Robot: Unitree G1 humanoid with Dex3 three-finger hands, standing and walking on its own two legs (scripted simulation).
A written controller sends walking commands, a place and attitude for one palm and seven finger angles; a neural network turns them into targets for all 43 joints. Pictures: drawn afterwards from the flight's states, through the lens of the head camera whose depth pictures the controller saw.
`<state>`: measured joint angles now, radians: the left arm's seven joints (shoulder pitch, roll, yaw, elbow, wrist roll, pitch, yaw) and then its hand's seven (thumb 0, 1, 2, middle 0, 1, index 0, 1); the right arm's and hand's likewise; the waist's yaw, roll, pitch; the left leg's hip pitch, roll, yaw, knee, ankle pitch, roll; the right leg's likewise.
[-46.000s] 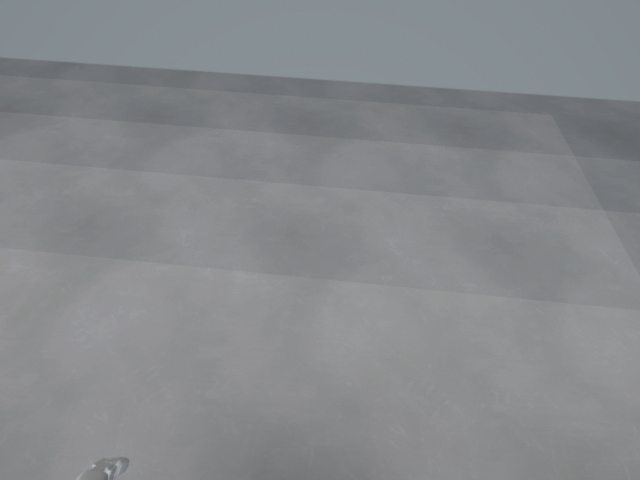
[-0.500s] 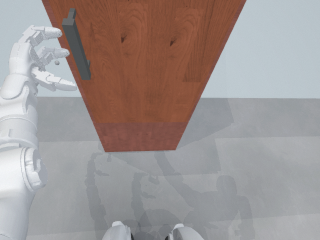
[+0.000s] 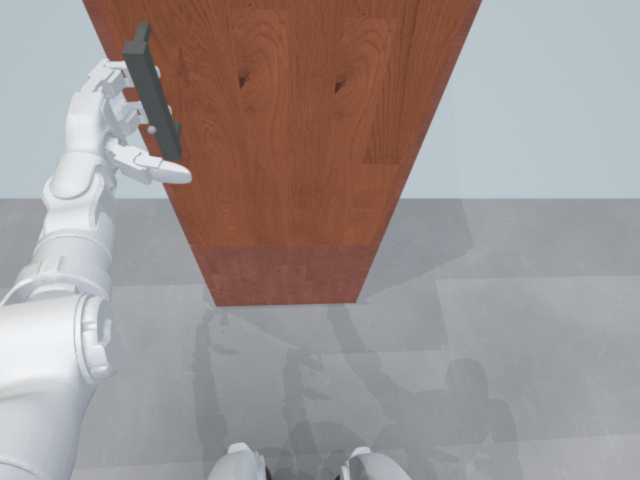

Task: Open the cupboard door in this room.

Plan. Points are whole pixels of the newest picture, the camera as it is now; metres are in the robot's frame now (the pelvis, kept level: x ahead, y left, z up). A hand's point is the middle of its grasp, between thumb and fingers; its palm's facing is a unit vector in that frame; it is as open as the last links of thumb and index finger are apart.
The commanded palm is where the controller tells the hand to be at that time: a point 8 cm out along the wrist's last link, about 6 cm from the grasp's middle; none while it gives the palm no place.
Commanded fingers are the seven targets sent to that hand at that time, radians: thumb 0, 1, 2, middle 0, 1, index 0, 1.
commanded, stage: slide the fingers in behind the handle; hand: left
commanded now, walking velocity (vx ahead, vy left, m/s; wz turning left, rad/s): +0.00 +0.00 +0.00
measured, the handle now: (159, 97) +0.56 +0.16 +0.12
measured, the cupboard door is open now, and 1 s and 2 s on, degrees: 0 0 12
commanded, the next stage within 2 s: close the thumb around the handle in 0.64 s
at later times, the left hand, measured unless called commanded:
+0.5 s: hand (173, 128) +0.51 +0.14 +0.12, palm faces -0.02 -1.00 -0.02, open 14.0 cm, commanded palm +0.49 +0.19 +0.12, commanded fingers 0.00 -0.50 0.30 -0.30 -1.20 -0.30 -1.20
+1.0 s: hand (161, 132) +0.51 +0.15 +0.11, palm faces -0.04 -1.00 +0.00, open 12.1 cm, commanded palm +0.49 +0.20 +0.12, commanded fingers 0.00 0.28 0.64 -0.36 -1.28 -0.36 -1.28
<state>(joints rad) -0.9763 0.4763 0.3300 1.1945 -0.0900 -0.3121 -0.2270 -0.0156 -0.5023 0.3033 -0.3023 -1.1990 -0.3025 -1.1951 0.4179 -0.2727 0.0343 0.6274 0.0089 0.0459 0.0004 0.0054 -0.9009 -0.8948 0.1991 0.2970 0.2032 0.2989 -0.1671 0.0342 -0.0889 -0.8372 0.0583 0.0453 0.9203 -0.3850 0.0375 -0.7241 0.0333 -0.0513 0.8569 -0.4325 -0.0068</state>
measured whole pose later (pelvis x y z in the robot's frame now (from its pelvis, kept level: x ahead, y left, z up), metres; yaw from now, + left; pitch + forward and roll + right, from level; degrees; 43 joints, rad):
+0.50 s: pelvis +0.00 -0.01 +0.00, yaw +0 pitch +17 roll -2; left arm -0.99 0.46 0.33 1.22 -0.08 -0.33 -0.19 -0.02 -0.50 0.30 -0.30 -1.20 -0.31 -1.20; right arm 0.41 -0.27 0.03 0.64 0.01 0.03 0.00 0.01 -0.90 -0.89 0.20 0.30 0.20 0.30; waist -0.17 0.04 -0.08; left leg -0.82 0.06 0.04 0.90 -0.37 0.02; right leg -0.72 0.04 -0.05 0.86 -0.43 -0.02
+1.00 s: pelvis +0.00 +0.00 +0.00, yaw +0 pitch +17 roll -3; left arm -0.95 0.44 0.31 1.18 -0.10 -0.33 -0.21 -0.01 -0.20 0.43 -0.32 -1.23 -0.32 -1.23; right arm 0.41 -0.27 0.02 0.64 0.01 0.04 0.00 0.01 -0.90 -0.89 0.20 0.30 0.20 0.30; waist -0.16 0.03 -0.10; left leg -0.81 0.06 0.04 0.90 -0.38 0.03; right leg -0.70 0.03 -0.05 0.84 -0.43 -0.01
